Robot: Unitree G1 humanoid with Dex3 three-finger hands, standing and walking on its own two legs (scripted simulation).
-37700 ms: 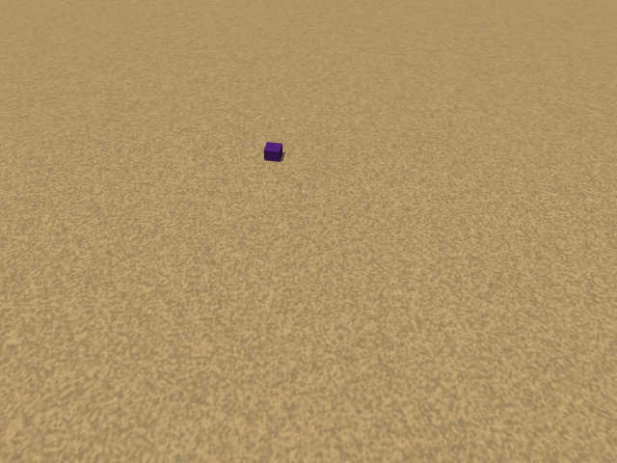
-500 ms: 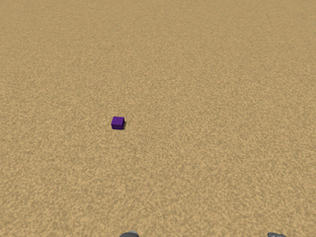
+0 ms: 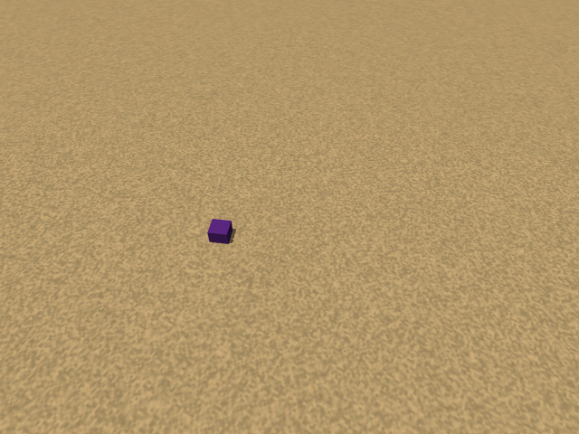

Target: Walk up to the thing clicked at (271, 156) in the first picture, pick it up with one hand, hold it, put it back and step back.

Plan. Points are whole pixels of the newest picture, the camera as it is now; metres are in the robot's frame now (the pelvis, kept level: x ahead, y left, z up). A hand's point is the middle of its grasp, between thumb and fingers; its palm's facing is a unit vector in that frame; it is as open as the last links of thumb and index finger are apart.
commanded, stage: step back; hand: left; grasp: from above
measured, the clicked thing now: (220, 231) +1.06 +0.28 -0.73
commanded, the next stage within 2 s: stand in 0.54 s
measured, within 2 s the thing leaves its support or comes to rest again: neither
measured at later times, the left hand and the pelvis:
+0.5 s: hand out of the picture +0.13 +0.28 -0.14, palm faces +0.01 -0.94 -0.34, open 7.4 cm; pelvis +0.04 +0.02 +0.01, yaw +0 degrees
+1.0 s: hand out of the picture +0.11 +0.28 -0.13, palm faces -0.03 -0.94 -0.33, open 7.4 cm; pelvis +0.03 +0.02 +0.02, yaw -1 degrees
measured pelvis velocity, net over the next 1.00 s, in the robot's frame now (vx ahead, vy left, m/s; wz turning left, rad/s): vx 0.03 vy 0.02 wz -0.01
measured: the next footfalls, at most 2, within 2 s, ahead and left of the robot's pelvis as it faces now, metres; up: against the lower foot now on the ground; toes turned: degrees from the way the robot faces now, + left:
left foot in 0.22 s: +0.11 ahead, +0.14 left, +0.00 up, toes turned +1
